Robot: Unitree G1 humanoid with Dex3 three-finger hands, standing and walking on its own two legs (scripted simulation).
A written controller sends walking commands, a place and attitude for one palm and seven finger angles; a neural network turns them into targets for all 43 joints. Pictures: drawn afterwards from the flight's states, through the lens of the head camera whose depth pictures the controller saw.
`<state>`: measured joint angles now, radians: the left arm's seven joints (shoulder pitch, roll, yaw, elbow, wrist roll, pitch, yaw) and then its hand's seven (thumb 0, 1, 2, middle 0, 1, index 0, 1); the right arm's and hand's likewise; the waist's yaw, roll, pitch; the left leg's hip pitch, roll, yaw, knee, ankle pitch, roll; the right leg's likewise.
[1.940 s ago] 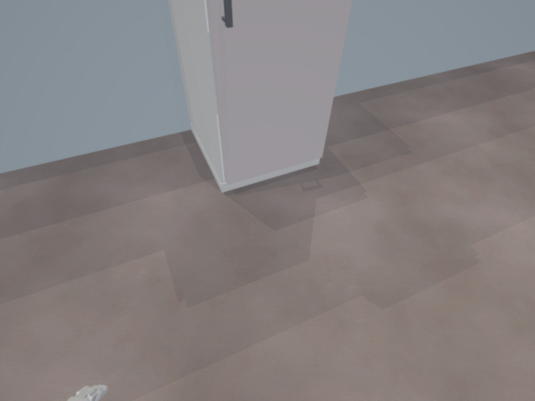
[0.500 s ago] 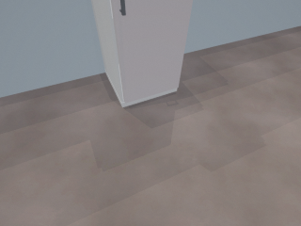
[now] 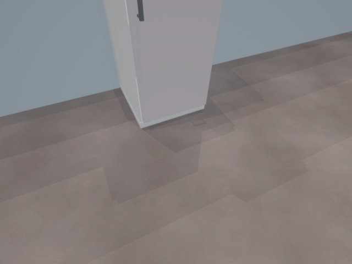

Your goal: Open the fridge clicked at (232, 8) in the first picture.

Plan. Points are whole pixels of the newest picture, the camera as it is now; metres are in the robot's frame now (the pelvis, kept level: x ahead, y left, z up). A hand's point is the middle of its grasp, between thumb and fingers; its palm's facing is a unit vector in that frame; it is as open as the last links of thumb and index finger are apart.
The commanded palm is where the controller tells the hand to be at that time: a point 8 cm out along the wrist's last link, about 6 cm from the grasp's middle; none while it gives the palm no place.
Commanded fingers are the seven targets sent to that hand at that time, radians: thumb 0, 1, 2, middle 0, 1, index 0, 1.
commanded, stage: walk to a spot facing it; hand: left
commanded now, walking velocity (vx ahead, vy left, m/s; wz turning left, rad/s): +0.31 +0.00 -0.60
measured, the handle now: out of the picture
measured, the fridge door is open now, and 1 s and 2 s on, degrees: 0 0 0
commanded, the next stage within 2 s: turn to face it in 1.48 s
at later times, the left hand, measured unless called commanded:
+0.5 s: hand out of the picture +0.14 +0.12 -0.17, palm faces -0.17 -0.96 -0.20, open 7.4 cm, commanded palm none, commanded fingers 0.00 0.90 0.90 -0.20 -0.30 -0.20 -0.30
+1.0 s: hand (144, 177) +0.43 +0.14 -0.18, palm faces -0.38 -0.91 -0.18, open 7.4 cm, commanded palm none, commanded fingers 0.00 0.90 0.90 -0.20 -0.30 -0.20 -0.30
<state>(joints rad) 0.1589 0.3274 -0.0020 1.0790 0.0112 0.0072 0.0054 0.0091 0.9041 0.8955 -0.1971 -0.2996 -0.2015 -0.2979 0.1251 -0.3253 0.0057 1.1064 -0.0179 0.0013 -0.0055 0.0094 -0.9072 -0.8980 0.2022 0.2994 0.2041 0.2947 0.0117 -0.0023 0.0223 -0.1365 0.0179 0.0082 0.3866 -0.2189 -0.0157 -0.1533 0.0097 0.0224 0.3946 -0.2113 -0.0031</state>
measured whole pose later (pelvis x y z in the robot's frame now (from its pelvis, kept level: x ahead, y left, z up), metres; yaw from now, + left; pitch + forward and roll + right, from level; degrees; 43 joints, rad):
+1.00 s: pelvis +0.33 -0.03 +0.00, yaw -27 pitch -1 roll -1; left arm 0.30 0.22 0.09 1.03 0.03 0.00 -0.02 0.01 0.91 0.90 -0.19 -0.30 -0.20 -0.30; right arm 0.26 -0.15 -0.05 1.00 -0.02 -0.09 -0.03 -0.01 -0.95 -0.90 0.20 0.30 0.21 0.29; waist 0.02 -0.06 0.03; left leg -0.19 0.07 0.25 0.46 -0.25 0.04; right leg -0.54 -0.06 -0.03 1.23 -0.26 -0.01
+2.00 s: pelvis +0.63 -0.24 -0.01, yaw -37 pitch -1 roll -1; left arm 0.26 0.17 0.05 1.03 0.01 0.02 0.03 0.01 0.91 0.90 -0.20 -0.30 -0.20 -0.30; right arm 0.17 -0.15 -0.03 0.98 -0.02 0.00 -0.01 0.00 -0.93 -0.90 0.20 0.30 0.20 0.29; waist 0.02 -0.03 0.09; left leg -0.34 0.00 0.09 0.57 -0.21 0.08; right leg -0.38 -0.04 -0.06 1.09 -0.51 0.04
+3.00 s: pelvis +0.59 -0.26 -0.02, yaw -1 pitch +0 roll -1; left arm 0.27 0.28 0.08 0.95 0.01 0.08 0.02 0.01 0.91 0.90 -0.20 -0.30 -0.20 -0.30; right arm 0.09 -0.24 -0.05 0.88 -0.02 0.03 0.01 0.01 -0.91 -0.90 0.20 0.30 0.20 0.29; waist 0.04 -0.05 0.11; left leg -0.29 -0.01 0.07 0.60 -0.31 0.05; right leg -0.42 -0.13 -0.10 1.10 -0.52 0.08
